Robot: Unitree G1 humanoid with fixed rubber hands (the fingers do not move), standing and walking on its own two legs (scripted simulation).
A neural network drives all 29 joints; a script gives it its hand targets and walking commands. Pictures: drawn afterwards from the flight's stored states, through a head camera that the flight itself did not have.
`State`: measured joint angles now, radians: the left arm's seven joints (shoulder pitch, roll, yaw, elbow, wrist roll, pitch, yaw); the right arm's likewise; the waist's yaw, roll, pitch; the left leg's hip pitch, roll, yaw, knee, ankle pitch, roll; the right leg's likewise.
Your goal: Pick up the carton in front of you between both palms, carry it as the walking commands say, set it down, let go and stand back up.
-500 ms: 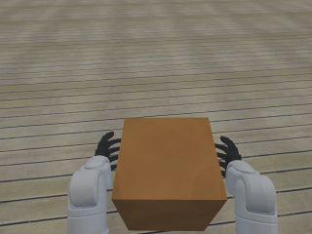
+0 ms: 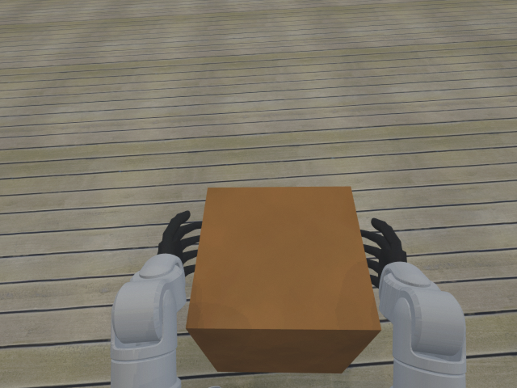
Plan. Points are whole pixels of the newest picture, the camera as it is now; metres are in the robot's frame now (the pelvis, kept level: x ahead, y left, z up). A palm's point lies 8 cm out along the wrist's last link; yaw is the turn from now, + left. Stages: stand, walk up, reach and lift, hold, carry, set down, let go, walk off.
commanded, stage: carry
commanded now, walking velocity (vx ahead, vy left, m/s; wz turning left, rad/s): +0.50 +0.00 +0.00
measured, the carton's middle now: (278, 286) +0.28 +0.00 +0.02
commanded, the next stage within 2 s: none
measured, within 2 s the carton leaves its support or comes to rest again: neither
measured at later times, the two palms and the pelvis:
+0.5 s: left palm (206, 127) +0.60 +0.15 +0.09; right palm (349, 130) +0.58 -0.15 +0.09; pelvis +0.33 +0.01 +0.00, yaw -2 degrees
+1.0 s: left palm (227, 78) +0.82 +0.13 +0.09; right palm (343, 77) +0.82 -0.16 +0.09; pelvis +0.56 -0.01 -0.01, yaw -1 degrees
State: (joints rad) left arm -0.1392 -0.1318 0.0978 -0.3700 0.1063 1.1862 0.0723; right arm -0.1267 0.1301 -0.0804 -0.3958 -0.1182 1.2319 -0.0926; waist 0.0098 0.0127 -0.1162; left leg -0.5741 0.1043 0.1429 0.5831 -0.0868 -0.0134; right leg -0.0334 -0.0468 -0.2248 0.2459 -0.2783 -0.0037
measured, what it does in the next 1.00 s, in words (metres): walks ahead: left foot, then right foot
